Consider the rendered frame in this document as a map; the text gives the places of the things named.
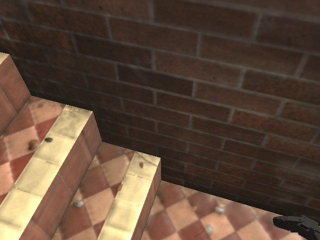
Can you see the robot right hand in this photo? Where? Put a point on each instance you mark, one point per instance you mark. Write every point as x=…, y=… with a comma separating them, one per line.
x=304, y=226

